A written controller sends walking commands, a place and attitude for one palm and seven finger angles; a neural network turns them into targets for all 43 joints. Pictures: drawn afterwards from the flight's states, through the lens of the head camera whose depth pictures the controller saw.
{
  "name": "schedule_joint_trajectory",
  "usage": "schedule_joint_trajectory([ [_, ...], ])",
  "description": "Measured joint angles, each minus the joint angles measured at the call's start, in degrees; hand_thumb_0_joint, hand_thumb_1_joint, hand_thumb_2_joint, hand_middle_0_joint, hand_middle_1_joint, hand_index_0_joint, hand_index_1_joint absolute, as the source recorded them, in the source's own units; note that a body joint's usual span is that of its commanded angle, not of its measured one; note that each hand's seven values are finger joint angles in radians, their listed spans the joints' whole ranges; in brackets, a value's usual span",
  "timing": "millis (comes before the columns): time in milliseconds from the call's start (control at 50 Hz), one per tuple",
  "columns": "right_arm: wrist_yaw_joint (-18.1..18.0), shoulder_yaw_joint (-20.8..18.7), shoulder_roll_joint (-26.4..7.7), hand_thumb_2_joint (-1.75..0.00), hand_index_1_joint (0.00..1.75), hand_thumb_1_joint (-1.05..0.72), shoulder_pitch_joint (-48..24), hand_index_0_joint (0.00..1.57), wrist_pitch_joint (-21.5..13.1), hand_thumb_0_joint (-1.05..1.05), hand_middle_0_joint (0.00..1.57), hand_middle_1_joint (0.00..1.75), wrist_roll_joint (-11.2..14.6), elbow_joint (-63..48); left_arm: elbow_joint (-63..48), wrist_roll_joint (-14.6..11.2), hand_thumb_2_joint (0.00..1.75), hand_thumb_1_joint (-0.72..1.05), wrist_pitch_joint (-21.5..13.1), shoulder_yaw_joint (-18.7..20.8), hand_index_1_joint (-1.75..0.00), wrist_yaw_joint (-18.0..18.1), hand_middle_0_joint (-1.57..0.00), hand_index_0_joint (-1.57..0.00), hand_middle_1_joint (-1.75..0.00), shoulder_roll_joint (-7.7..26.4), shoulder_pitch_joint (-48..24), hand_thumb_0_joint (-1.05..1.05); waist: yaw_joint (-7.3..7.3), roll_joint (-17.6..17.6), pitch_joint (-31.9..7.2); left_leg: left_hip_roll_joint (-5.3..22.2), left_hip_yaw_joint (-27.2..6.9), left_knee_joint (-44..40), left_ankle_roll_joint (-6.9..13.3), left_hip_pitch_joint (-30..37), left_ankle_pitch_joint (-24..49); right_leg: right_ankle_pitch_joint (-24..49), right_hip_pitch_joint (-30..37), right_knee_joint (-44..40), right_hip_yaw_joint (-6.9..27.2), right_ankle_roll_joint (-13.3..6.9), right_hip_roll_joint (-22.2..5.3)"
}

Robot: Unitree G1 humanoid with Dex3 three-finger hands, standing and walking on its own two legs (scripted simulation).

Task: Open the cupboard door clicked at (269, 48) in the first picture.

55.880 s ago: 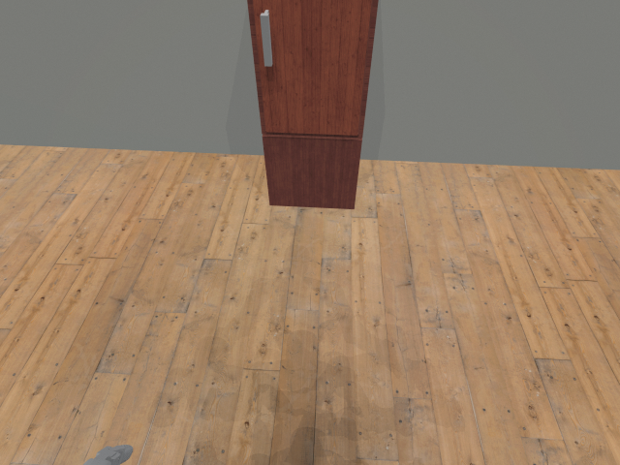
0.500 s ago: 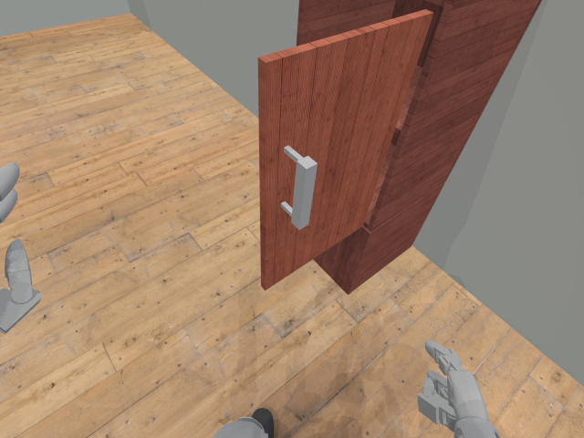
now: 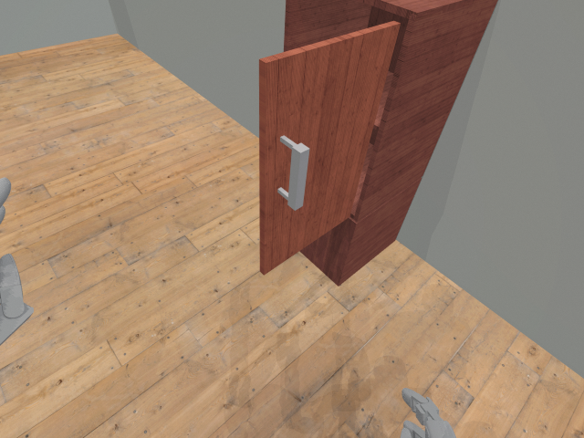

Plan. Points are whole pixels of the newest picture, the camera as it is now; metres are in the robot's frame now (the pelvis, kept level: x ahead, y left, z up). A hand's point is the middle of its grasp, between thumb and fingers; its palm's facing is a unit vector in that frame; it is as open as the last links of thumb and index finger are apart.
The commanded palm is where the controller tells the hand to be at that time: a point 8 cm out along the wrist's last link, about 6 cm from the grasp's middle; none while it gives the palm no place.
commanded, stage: stop stepping back and stand still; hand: left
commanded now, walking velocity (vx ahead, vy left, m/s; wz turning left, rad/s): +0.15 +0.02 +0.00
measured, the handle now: (290, 173) +0.61 +0.02 +0.01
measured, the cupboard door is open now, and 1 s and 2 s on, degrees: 90 90 90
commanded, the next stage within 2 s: let the arm hang, fingers relaxed in 0.34 s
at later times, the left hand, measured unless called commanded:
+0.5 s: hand (66, 325) +0.21 +0.26 +0.12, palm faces +0.36 -0.80 -0.48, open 7.4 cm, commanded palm none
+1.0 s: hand out of the picture -0.04 +0.17 -0.18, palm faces +0.12 -0.97 -0.23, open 7.2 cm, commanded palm none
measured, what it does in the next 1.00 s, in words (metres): steps on the spot: right foot, then left foot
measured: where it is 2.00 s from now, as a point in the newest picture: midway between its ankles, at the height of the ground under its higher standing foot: outside the picture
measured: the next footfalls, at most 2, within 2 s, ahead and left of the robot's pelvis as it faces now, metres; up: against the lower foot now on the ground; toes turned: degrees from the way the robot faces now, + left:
right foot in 0.06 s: -0.03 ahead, -0.07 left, +0.00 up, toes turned -4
left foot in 0.40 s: +0.03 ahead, +0.09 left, +0.00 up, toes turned +6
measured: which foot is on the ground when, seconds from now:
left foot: down 0.00-0.06, up 0.08-0.38, down 0.40-1.00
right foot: up 0.00-0.04, down 0.06-0.46, up 0.48-0.62, down 0.64-1.00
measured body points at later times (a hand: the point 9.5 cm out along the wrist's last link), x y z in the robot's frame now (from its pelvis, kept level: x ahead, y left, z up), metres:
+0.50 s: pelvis -0.02 +0.00 -0.02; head -0.02 -0.02 +0.43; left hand +0.19 +0.30 +0.14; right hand +0.14 -0.27 -0.11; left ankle +0.03 +0.11 -0.74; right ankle -0.07 -0.08 -0.72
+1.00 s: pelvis -0.02 -0.03 +0.00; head -0.01 -0.02 +0.44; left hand -0.05 +0.22 -0.16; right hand +0.01 -0.27 -0.16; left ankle -0.01 +0.09 -0.74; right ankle -0.01 -0.12 -0.74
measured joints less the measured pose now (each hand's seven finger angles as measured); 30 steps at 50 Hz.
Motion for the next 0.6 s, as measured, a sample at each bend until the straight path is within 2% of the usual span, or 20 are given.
schedule_joint_trajectory([
  [40,-0.3,-0.2,-0.5,-0.90,0.30,-0.90,-0.2,0.21,1.3,0.02,0.20,0.30,0.1,0.0,3.6,0.0,0.90,0.89,1.4,0.3,-0.31,0.2,-0.22,-0.21,-0.30,-0.2,-0.8,0.01,0.01,0.4,-1.1,-0.7,0.6,2.4,-0.5,-2.2,-3.8,0.3,3.8,-6.7,-0.4,-1.4,-0.2],
  [60,-0.3,-0.5,-1.1,-0.90,0.30,-0.90,-0.6,0.21,1.8,0.02,0.20,0.30,0.1,-0.1,5.1,0.0,0.90,0.89,2.1,0.2,-0.31,0.2,-0.22,-0.21,-0.30,-0.6,-1.3,0.01,0.37,0.6,-1.3,-0.9,1.1,5.5,-0.8,-4.3,-7.2,3.1,4.3,-9.3,0.4,-2.9,-0.2],
  [80,-0.3,-0.9,-2.0,-0.90,0.30,-0.90,-1.2,0.21,2.4,0.02,0.20,0.30,0.2,0.4,6.4,0.0,0.90,0.89,2.8,-0.4,-0.31,0.0,-0.21,-0.21,-0.30,-1.5,-2.2,0.01,0.97,1.4,-0.8,-0.6,0.6,10.6,-1.0,-6.5,-9.9,8.4,3.7,-9.5,0.4,-4.0,0.0],
  [100,-0.3,-1.3,-3.0,-0.90,0.30,-0.90,-1.6,0.21,2.8,0.02,0.20,0.30,0.2,1.4,7.5,-0.1,0.90,0.89,3.3,-1.4,-0.31,-0.2,-0.21,-0.21,-0.30,-2.6,-2.9,0.01,1.45,2.1,-0.2,-0.4,-0.2,16.6,-1.2,-8.4,-11.5,10.2,3.6,-9.0,0.3,-4.8,0.4],
  [140,-0.1,-1.9,-4.4,-0.90,0.30,-0.90,-1.1,0.20,2.9,0.02,0.20,0.30,0.6,3.4,9.0,0.0,0.90,0.89,3.5,-3.2,-0.31,-0.6,-0.21,-0.21,-0.30,-4.4,-3.8,0.01,2.14,1.7,-0.1,-0.7,-0.7,26.4,-1.6,-11.0,-12.2,9.9,4.2,-8.6,0.3,-5.2,0.3],
  [180,-0.4,-2.5,-5.4,-0.90,0.30,-0.90,0.1,0.20,2.8,0.02,0.20,0.30,0.9,4.4,9.9,0.4,0.90,0.89,3.0,-4.4,-0.31,-0.6,-0.21,-0.21,-0.30,-6.2,-4.3,0.01,2.67,0.5,-0.7,-0.5,-0.2,30.5,-1.8,-11.6,-11.0,9.1,5.2,-8.9,0.5,-5.1,-0.2],
  [260,-1.8,-3.8,-7.4,-0.90,0.30,-0.90,1.6,0.20,1.6,0.02,0.20,0.30,1.0,4.4,9.8,1.4,0.90,0.89,1.4,-6.0,-0.31,-0.3,-0.22,-0.21,-0.30,-8.3,-6.2,0.01,2.73,-0.9,-0.5,1.0,1.2,26.3,-1.0,-9.1,-9.1,8.9,6.6,-9.3,0.1,-5.1,-0.6],
  [340,-2.5,-4.9,-8.5,-0.90,0.30,-0.90,1.3,0.20,0.3,0.02,0.20,0.30,1.0,3.2,7.5,1.7,0.90,0.89,-0.7,-5.4,-0.31,0.2,-0.22,-0.21,-0.30,-7.0,-8.6,0.01,2.53,-1.3,0.7,1.5,2.4,16.7,0.0,-4.3,-8.0,7.8,6.4,-7.7,-0.4,-5.1,-0.4],
  [400,-2.4,-5.3,-9.1,-0.90,0.30,-0.90,0.5,0.20,-0.2,0.02,0.20,0.30,1.0,1.5,5.6,1.1,0.90,0.89,-2.0,-3.5,-0.31,0.5,-0.22,-0.21,-0.30,-5.7,-8.3,0.01,2.13,-0.1,1.3,1.4,2.2,8.3,0.4,0.8,-5.4,5.9,5.1,-4.7,-0.3,-4.6,0.4],
  [440,-2.1,-5.5,-8.3,-0.90,0.30,-0.90,-1.0,0.20,0.0,0.02,0.19,0.30,1.3,0.8,5.9,0.7,0.90,0.89,-2.4,-2.0,-0.31,0.6,-0.22,-0.21,-0.30,-4.7,-8.4,0.01,1.69,-0.8,2.4,0.6,2.8,8.5,-0.6,0.9,-5.1,4.2,3.4,-0.6,0.4,-3.0,-0.7],
  [460,-1.1,-5.6,-8.5,-0.90,0.30,-0.90,-1.6,0.20,-0.6,0.02,0.19,0.30,1.1,1.1,8.9,1.8,0.90,0.89,-2.7,-2.9,-0.31,-0.2,-0.21,-0.21,-0.30,-4.6,-9.9,0.01,1.51,-0.1,2.3,0.5,2.8,9.5,-0.6,-0.1,-5.5,4.7,1.0,3.3,0.0,-1.5,-1.3],
  [480,0.0,-5.6,-9.0,-0.90,0.30,-0.90,-2.3,0.20,-0.3,0.02,0.19,0.30,0.9,1.7,14.1,2.8,0.90,0.89,-1.2,-5.0,-0.30,-1.7,-0.21,-0.20,-0.30,-4.8,-12.5,0.01,1.23,1.0,2.0,0.1,2.5,10.1,-0.3,-1.3,-5.6,2.5,-2.0,8.6,0.4,-0.4,-1.7],
  [540,1.5,-4.8,-9.8,-0.90,0.30,-0.90,-4.5,0.20,2.6,0.01,0.19,0.30,-0.4,4.2,33.7,4.1,0.90,0.90,7.9,-12.9,-0.30,-5.5,-0.20,-0.20,-0.30,-8.5,-20.4,0.00,-0.37,4.7,1.5,-1.3,0.8,9.9,0.6,-3.4,-4.4,-5.5,-9.7,20.9,3.8,1.4,-1.9],
  [600,2.3,-3.5,-8.2,-0.90,0.30,-0.90,-5.5,0.20,4.6,0.01,0.19,0.30,-1.4,6.4,51.3,4.7,0.90,0.91,13.3,-19.5,-0.30,-7.7,-0.20,-0.19,-0.30,-12.7,-24.1,0.00,-0.78,4.8,2.7,-2.2,0.8,9.9,0.4,-4.0,-3.6,-6.0,-12.1,19.7,6.0,1.7,-3.6],
])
